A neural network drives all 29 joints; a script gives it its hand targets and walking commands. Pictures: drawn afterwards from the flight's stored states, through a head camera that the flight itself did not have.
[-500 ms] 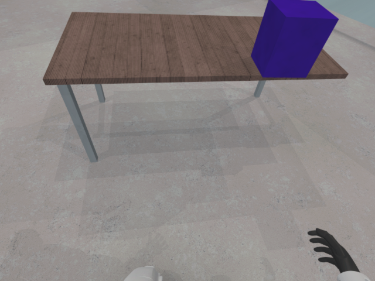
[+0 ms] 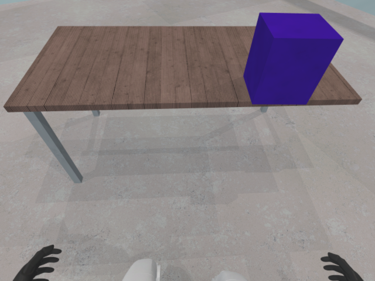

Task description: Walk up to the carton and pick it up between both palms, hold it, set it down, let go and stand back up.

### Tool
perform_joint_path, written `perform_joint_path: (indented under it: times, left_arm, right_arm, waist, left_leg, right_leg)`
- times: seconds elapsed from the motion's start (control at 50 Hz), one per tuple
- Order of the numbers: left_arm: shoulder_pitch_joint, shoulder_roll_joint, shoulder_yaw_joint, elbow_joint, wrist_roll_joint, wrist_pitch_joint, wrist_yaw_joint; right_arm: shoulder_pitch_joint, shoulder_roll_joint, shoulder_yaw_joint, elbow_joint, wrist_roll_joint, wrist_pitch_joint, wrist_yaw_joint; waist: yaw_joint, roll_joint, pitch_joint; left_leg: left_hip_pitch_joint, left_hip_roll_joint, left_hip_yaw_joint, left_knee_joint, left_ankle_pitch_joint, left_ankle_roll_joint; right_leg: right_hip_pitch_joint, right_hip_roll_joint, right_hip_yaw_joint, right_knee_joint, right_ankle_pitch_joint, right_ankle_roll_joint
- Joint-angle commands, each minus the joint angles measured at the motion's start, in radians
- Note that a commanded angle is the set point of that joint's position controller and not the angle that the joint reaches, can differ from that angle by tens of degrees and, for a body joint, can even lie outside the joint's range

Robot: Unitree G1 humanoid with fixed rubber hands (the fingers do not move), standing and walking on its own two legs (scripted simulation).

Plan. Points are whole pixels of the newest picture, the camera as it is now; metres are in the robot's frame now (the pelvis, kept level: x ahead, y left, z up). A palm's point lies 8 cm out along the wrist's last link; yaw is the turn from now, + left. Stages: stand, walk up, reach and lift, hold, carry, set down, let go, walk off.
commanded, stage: walk up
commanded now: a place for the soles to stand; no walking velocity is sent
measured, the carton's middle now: (284, 61) +0.84 -0.36 +0.02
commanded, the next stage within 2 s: none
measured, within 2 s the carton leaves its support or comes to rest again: neither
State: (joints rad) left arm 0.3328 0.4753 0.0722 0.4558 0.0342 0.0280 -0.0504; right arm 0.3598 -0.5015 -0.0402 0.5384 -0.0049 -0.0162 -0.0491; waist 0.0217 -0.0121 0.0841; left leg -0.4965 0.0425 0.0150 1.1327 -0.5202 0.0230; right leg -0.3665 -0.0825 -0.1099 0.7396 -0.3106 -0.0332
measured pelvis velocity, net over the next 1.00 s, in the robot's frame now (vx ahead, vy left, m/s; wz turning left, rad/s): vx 0.32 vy -0.30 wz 0.07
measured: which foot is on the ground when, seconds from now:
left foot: up 0.00-0.10, down 0.12-0.46, up 0.48-0.74, down 0.76-1.00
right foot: down 0.00-0.12, up 0.14-0.44, down 0.46-0.76, up 0.78-1.00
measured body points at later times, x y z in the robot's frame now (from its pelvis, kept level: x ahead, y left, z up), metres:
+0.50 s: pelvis +0.19 -0.16 -0.02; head +0.21 -0.15 +0.43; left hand +0.35 +0.17 -0.06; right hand +0.27 -0.53 -0.06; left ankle +0.13 +0.05 -0.69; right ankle +0.28 -0.29 -0.72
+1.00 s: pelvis +0.32 -0.30 +0.00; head +0.33 -0.28 +0.45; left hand +0.42 +0.04 -0.08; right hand +0.45 -0.66 -0.02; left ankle +0.34 -0.12 -0.71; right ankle +0.39 -0.47 -0.67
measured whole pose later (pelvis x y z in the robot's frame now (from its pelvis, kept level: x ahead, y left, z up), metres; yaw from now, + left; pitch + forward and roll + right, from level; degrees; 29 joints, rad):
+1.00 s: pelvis +0.32 -0.30 +0.00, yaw +4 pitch -4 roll +1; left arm 0.36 0.50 0.10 0.47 0.03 0.09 -0.09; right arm 0.40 -0.56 -0.06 0.49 -0.05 -0.06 -0.09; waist -0.02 -0.07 0.10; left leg -0.32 0.14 0.07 0.73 -0.34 0.00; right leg -0.53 -0.10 0.07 1.06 -0.41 0.00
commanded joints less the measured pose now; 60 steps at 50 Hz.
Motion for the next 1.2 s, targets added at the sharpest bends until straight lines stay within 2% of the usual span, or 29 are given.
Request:
perform_joint_path:
  times: [0.0, 0.08, 0.1, 0.12, 0.14, 0.18, 0.24, 0.28, 0.38, 0.42, 0.44, 0.46, 0.48, 0.52, 0.56, 0.66, 0.72, 0.74, 0.76, 0.8, 0.86, 0.94, 0.98, 1.0, 1.04, 1.06, 1.08, 1.1, 1.18]
  left_arm:
    - [0.0, 0.192, 0.07, -0.075, 0.005, -0.013, 0.006]
    - [-0.087, 0.164, 0.056, -0.104, 0.007, 0.004, -0.022]
    - [-0.03, 0.133, 0.043, -0.085, 0.009, 0.0, -0.023]
    - [-0.027, 0.066, 0.03, -0.114, 0.008, 0.001, -0.022]
    - [-0.041, 0.157, 0.054, -0.144, 0.025, 0.022, -0.017]
    - [-0.053, 0.231, 0.084, -0.158, 0.024, 0.046, -0.021]
    - [0.04, 0.171, 0.073, -0.105, 0.013, 0.021, -0.033]
    - [0.023, 0.149, 0.06, -0.101, 0.015, 0.02, -0.034]
    - [-0.018, 0.131, 0.058, -0.109, -0.004, 0.036, -0.051]
    - [0.052, 0.169, 0.08, -0.078, -0.008, 0.027, -0.047]
    - [0.124, 0.199, 0.094, -0.037, -0.008, 0.018, -0.039]
    - [0.188, 0.309, 0.13, -0.034, 0.002, 0.01, -0.025]
    - [0.153, 0.334, 0.12, -0.059, -0.017, 0.007, -0.006]
    - [0.108, 0.27, 0.104, -0.055, -0.023, 0.008, 0.01]
    - [0.016, 0.234, 0.091, -0.049, -0.007, 0.011, 0.02]
    - [0.0, 0.163, 0.054, -0.073, 0.009, 0.015, 0.0]
    - [-0.056, 0.151, 0.045, -0.077, 0.007, 0.016, -0.017]
    - [-0.016, 0.106, 0.036, -0.07, 0.01, 0.014, -0.017]
    - [-0.021, 0.088, 0.036, -0.105, 0.013, 0.022, -0.016]
    - [-0.07, 0.243, 0.087, -0.13, 0.023, 0.053, -0.011]
    - [0.053, 0.199, 0.091, -0.094, -0.001, 0.045, -0.023]
    - [-0.002, 0.152, 0.076, -0.092, 0.002, 0.045, -0.033]
    - [0.037, 0.115, 0.058, -0.064, -0.026, 0.038, -0.038]
    - [0.086, 0.136, 0.063, -0.026, -0.033, 0.034, -0.033]
    - [0.146, 0.178, 0.086, 0.044, -0.043, 0.021, -0.012]
    - [0.111, 0.252, 0.089, 0.024, -0.042, 0.007, -0.007]
    - [0.034, 0.317, 0.091, -0.033, -0.043, 0.0, 0.008]
    - [0.028, 0.317, 0.088, -0.014, -0.048, -0.006, 0.021]
    - [-0.144, 0.262, 0.048, 0.005, -0.035, -0.023, 0.052]
  right_arm:
    - [0.036, -0.132, -0.049, -0.08, -0.004, -0.019, 0.006]
    - [0.138, -0.129, -0.074, -0.033, -0.007, -0.024, -0.002]
    - [0.15, -0.159, -0.091, -0.038, -0.017, -0.027, -0.012]
    - [0.195, -0.242, -0.106, -0.057, -0.04, -0.033, -0.028]
    - [0.226, -0.301, -0.121, -0.069, -0.041, -0.027, -0.055]
    - [0.15, -0.272, -0.112, -0.087, -0.039, -0.049, -0.077]
    - [0.078, -0.247, -0.098, -0.119, -0.043, -0.076, -0.051]
    - [0.104, -0.236, -0.095, -0.108, -0.038, -0.072, -0.045]
    - [0.025, -0.299, -0.105, -0.129, -0.039, -0.046, -0.041]
    - [-0.01, -0.288, -0.1, -0.131, -0.037, -0.036, -0.038]
    - [0.052, -0.233, -0.081, -0.12, -0.042, -0.022, -0.032]
    - [0.086, -0.142, -0.05, -0.14, -0.013, -0.025, -0.027]
    - [0.007, -0.159, -0.058, -0.172, 0.012, -0.02, -0.042]
    - [-0.018, -0.199, -0.056, -0.131, 0.02, -0.014, -0.046]
    - [0.061, -0.178, -0.056, -0.074, -0.007, -0.021, -0.039]
    - [0.042, -0.129, -0.044, -0.073, -0.002, -0.019, -0.036]
    - [0.145, -0.149, -0.07, -0.032, -0.013, -0.025, -0.04]
    - [0.179, -0.201, -0.098, -0.039, -0.031, -0.023, -0.048]
    - [0.195, -0.296, -0.114, -0.068, -0.043, -0.02, -0.065]
    - [0.174, -0.295, -0.122, -0.076, -0.04, -0.027, -0.09]
    - [0.016, -0.292, -0.109, -0.115, -0.04, -0.052, -0.07]
    - [0.054, -0.261, -0.1, -0.11, -0.044, -0.064, -0.053]
    - [-0.065, -0.257, -0.088, -0.137, -0.042, -0.058, -0.035]
    - [-0.078, -0.266, -0.095, -0.142, -0.028, -0.044, -0.023]
    - [-0.053, -0.206, -0.07, -0.123, -0.032, -0.019, -0.006]
    - [-0.007, -0.123, -0.044, -0.115, -0.023, -0.013, 0.002]
    - [-0.03, -0.152, -0.05, -0.14, 0.017, -0.003, -0.01]
    - [-0.056, -0.221, -0.067, -0.123, 0.034, 0.003, -0.021]
    - [0.021, -0.192, -0.061, 0.005, 0.011, 0.002, 0.004]
  waist:
    - [0.014, -0.179, -0.013]
    - [-0.083, -0.105, -0.035]
    - [-0.097, -0.062, -0.027]
    - [-0.126, 0.165, -0.034]
    - [-0.129, 0.151, -0.012]
    - [-0.082, -0.025, 0.077]
    - [-0.043, 0.127, 0.013]
    - [-0.049, 0.118, -0.018]
    - [-0.015, 0.204, -0.04]
    - [0.047, 0.129, -0.019]
    - [0.073, -0.008, -0.091]
    - [0.111, -0.271, -0.162]
    - [0.122, -0.299, -0.167]
    - [0.075, -0.143, -0.047]
    - [0.005, -0.147, -0.041]
    - [0.037, -0.185, -0.056]
    - [-0.069, -0.108, -0.082]
    - [-0.092, 0.029, -0.073]
    - [-0.108, 0.229, -0.057]
    - [-0.117, -0.01, 0.035]
    - [-0.027, 0.106, 0.011]
    - [-0.065, 0.143, 0.015]
    - [-0.013, 0.215, -0.016]
    - [-0.008, 0.222, -0.042]
    - [0.04, -0.021, -0.059]
    - [0.038, -0.169, -0.058]
    - [0.03, -0.236, -0.078]
    - [0.04, -0.178, -0.045]
    - [-0.034, -0.167, -0.027]
  left_leg:
    - [0.013, 0.004, 0.045, -0.189, 0.0, 0.006]
    - [0.452, -0.061, 0.1, -0.484, 0.234, 0.042]
    - [0.552, -0.004, -0.006, -0.522, 0.141, 0.069]
    - [0.559, 0.21, -0.391, -0.693, -0.1, 0.111]
    - [0.458, 0.42, -0.79, -0.878, -0.374, 0.218]
    - [0.374, 0.439, -0.699, -0.849, -0.31, 0.281]
    - [0.324, 0.28, -0.309, -0.738, 0.175, 0.216]
    - [0.318, 0.236, -0.214, -0.652, 0.484, 0.208]
    - [0.106, 0.21, -0.129, -0.659, 0.235, 0.138]
    - [0.005, 0.191, -0.054, -0.536, 0.173, 0.116]
    - [-0.036, 0.116, 0.027, -0.276, 0.178, 0.09]
    - [-0.157, 0.004, 0.04, 0.063, 0.037, 0.029]
    - [-0.277, -0.087, -0.075, 0.193, -0.164, 0.015]
    - [-0.297, -0.01, -0.115, 0.229, -0.064, 0.012]
    - [-0.145, 0.03, -0.081, 0.093, -0.016, -0.005]
    - [0.054, -0.005, 0.076, -0.297, 0.129, 0.024]
    - [0.439, -0.025, 0.081, -0.499, 0.297, 0.037]
    - [0.528, 0.073, -0.11, -0.579, 0.12, 0.063]
    - [0.473, 0.373, -0.583, -0.78, -0.078, 0.184]
    - [0.321, 0.483, -0.742, -0.862, -0.315, 0.296]
    - [0.219, 0.344, -0.352, -0.781, -0.12, 0.234]
    - [0.19, 0.292, -0.177, -0.692, 0.096, 0.201]
    - [0.045, 0.213, -0.021, -0.647, 0.143, 0.139]
    - [0.018, 0.164, 0.01, -0.586, 0.074, 0.122]
    - [-0.114, 0.108, 0.076, -0.329, 0.024, 0.081]
    - [-0.151, 0.074, 0.094, -0.128, -0.08, 0.029]
    - [-0.146, 0.005, -0.004, -0.006, -0.197, -0.005]
    - [-0.14, 0.008, -0.115, 0.074, -0.152, -0.003]
    - [0.058, 0.048, -0.064, -0.155, -0.061, -0.008]
  right_leg:
    - [0.009, -0.178, 0.267, -0.378, -0.195, -0.214]
    - [-0.234, -0.091, 0.117, -0.21, -0.386, -0.116]
    - [-0.325, -0.069, 0.077, -0.086, -0.401, -0.076]
    - [-0.428, -0.005, 0.022, 0.229, -0.337, -0.027]
    - [-0.505, 0.008, 0.12, 0.419, -0.333, 0.002]
    - [-0.527, -0.025, 0.251, 0.531, -0.208, 0.021]
    - [-0.383, -0.063, 0.202, 0.435, -0.098, 0.039]
    - [-0.345, -0.049, 0.155, 0.382, -0.06, 0.037]
    - [0.016, -0.005, 0.032, 0.099, 0.017, 0.0]
    - [0.209, 0.035, -0.021, -0.019, 0.027, -0.017]
    - [0.352, 0.069, -0.003, -0.085, -0.066, -0.043]
    - [0.4, -0.151, 0.375, -0.221, -0.165, -0.119]
    - [0.363, -0.318, 0.693, -0.424, -0.223, -0.244]
    - [0.297, -0.305, 0.548, -0.366, -0.077, -0.264]
    - [0.154, -0.231, 0.355, -0.321, 0.092, -0.23]
    - [0.099, -0.162, 0.2, -0.247, 0.282, -0.208]
    - [-0.157, -0.077, 0.126, -0.156, -0.068, -0.103]
    - [-0.263, -0.062, 0.083, -0.006, -0.183, -0.059]
    - [-0.385, 0.042, 0.036, 0.264, -0.338, -0.004]
    - [-0.437, 0.008, 0.238, 0.525, -0.261, 0.039]
    - [-0.3, -0.009, 0.29, 0.55, -0.169, 0.047]
    - [-0.275, -0.029, 0.194, 0.368, -0.098, 0.031]
    - [-0.012, -0.034, 0.094, 0.12, -0.048, 0.018]
    - [0.094, 0.03, 0.004, 0.054, 0.001, 0.03]
    - [0.318, 0.115, -0.012, -0.088, 0.034, 0.024]
    - [0.279, -0.044, 0.306, -0.235, -0.012, -0.03]
    - [0.138, -0.248, 0.637, -0.353, -0.138, -0.19]
    - [0.121, -0.278, 0.687, -0.388, -0.23, -0.23]
    - [0.009, -0.213, 0.41, -0.29, 0.08, -0.159]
